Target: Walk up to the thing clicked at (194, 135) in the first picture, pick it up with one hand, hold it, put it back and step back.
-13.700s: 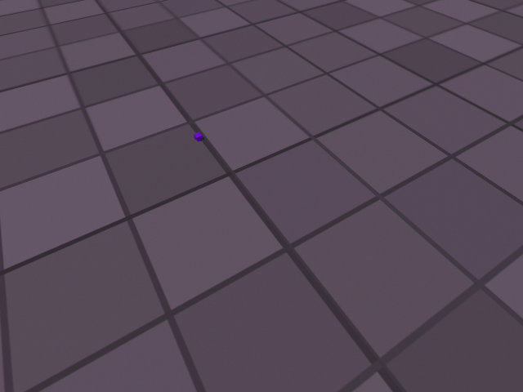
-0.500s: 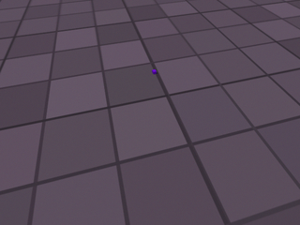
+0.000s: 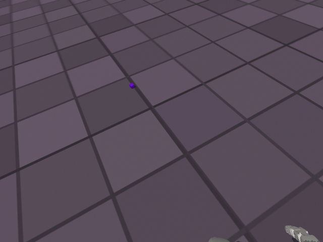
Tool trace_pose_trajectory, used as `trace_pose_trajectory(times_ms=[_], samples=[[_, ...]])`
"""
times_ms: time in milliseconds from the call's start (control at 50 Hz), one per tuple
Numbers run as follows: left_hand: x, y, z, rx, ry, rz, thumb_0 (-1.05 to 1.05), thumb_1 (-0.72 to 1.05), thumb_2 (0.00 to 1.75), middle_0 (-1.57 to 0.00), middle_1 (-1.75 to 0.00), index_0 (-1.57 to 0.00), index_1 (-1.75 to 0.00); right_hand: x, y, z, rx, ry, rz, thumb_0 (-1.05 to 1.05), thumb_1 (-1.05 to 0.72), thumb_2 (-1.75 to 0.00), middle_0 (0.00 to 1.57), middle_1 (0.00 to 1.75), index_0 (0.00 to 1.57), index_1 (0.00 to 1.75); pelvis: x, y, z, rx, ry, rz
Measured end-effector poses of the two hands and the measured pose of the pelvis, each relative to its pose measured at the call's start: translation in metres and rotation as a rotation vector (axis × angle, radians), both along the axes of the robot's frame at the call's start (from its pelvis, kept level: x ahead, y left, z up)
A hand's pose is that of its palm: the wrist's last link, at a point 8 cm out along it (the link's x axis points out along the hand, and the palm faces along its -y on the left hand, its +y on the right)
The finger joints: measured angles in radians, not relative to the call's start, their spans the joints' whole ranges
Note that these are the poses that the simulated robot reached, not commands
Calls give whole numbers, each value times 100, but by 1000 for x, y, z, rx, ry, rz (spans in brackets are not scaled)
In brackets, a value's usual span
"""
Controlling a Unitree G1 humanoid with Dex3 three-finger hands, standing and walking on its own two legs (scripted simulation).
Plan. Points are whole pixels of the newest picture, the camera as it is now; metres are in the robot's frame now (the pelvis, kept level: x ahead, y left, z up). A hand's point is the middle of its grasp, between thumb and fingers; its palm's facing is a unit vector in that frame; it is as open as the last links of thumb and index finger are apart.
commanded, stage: walk up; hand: left
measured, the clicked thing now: (131, 85) +1.60 +0.38 -0.75
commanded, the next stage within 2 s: none
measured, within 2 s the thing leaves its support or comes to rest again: neither
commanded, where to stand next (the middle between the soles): +1.17 +0.54 m, yaw -56 degrees
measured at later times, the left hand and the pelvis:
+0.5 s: hand (64, 186) +0.33 +0.37 -0.14, palm faces -0.27 -0.81 -0.52, open 7.4 cm; pelvis +0.24 +0.07 -0.03, yaw -15 degrees
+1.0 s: hand (100, 101) +0.72 +0.32 -0.13, palm faces -0.43 -0.74 -0.53, open 7.4 cm; pelvis +0.47 +0.13 -0.03, yaw -28 degrees
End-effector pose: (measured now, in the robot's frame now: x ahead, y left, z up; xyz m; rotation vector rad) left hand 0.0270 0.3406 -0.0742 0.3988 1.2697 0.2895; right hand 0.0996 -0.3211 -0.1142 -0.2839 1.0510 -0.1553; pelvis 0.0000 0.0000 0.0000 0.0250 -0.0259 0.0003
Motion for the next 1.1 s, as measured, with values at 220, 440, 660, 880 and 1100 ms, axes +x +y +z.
trace_pose_trajectory(times_ms=[220,440,660,880,1100], samples=[[67,-6,12,106,-28,-63,1,90,90,-20,-30,-20,-30,84,-13,-13,47,-67,-26,1,-91,-90,20,30,19,30,77,-6,-10,-47,-35,-113],[234,37,-5,68,-6,-250,1,90,90,-21,-30,-21,-30,158,13,7,-12,-52,-144,0,-90,-90,20,30,20,30,201,47,-13,-71,23,-239],[492,56,-26,11,-103,-491,1,91,90,-20,-30,-20,-30,181,95,24,-62,50,-408,0,-90,-90,20,30,20,30,324,105,-6,-43,42,-352],[660,7,-10,-11,-188,-669,1,90,90,-20,-30,-20,-30,187,155,-4,2,163,-606,0,-90,-90,20,30,20,30,431,122,-9,-4,23,-465],[711,47,4,67,-246,-613,0,90,90,-21,-30,-21,-30,317,172,-32,82,68,-525,1,-90,-90,20,30,20,30,509,145,-17,-51,-7,-522]])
